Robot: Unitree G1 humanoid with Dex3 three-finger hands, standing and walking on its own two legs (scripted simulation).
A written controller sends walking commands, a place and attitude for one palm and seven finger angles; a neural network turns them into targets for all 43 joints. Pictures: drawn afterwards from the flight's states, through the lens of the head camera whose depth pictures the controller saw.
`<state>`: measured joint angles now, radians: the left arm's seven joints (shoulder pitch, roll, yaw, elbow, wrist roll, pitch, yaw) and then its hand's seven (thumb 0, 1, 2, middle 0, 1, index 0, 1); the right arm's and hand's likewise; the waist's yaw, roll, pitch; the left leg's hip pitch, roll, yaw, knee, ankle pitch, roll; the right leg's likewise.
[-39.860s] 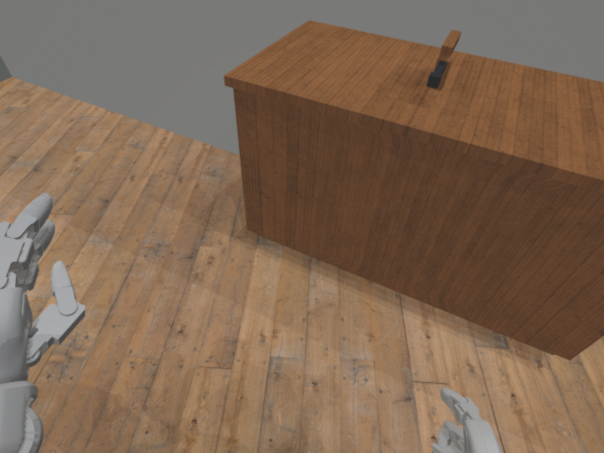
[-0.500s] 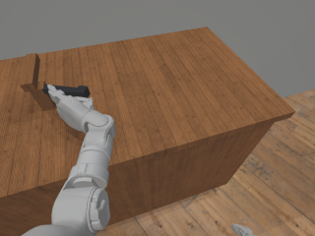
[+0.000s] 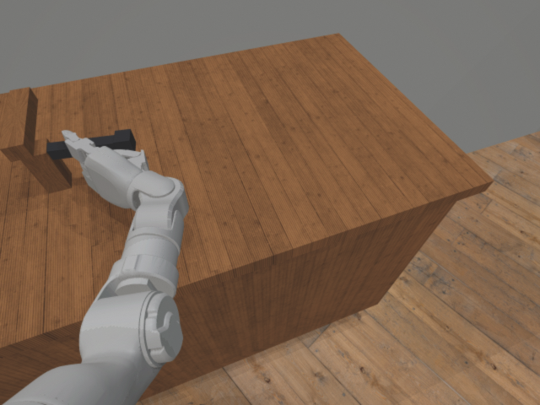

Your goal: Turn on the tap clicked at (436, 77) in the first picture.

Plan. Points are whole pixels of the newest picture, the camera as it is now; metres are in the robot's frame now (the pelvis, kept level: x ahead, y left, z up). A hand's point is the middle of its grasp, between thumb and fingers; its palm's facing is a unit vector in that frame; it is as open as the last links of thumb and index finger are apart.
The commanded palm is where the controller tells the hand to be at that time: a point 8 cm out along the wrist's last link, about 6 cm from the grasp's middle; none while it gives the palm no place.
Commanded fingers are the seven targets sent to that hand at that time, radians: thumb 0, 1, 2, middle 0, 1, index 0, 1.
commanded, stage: lift the hand up off the lever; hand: left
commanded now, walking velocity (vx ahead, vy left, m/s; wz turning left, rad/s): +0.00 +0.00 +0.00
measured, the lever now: (125, 142) +0.50 +0.22 +0.11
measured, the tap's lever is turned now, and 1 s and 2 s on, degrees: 80 82 82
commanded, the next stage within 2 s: none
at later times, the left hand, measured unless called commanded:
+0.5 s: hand (141, 152) +0.47 +0.19 +0.12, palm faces +0.81 -0.57 -0.12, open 7.8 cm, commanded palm +0.41 +0.20 +0.13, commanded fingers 0.00 0.90 0.90 -0.15 -0.15 -0.15 -0.15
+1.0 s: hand (129, 151) +0.45 +0.19 +0.14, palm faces +0.80 -0.59 -0.10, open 7.8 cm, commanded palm +0.39 +0.20 +0.14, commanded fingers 0.00 0.90 0.90 -0.15 -0.15 -0.15 -0.15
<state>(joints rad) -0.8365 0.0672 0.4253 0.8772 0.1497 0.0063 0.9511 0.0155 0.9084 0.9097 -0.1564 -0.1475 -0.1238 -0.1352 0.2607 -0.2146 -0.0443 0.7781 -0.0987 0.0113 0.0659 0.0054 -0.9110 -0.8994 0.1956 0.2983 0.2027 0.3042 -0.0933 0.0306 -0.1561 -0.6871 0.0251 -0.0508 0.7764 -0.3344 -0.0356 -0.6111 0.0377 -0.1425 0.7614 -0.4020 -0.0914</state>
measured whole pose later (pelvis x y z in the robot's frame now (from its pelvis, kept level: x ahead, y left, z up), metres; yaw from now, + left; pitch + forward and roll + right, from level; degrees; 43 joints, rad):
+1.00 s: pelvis +0.01 +0.00 +0.01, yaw +0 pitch +9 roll +0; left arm -0.72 -0.01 0.33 0.65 0.09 0.17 0.91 0.01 0.90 0.90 -0.16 -0.15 -0.15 -0.15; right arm 0.19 -0.21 -0.03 0.77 -0.07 0.00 0.05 0.01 -0.91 -0.90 0.20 0.30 0.20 0.30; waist -0.04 0.03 -0.14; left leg -0.53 0.02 -0.05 0.69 -0.31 -0.03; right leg -0.45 0.03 -0.14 0.67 -0.38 -0.08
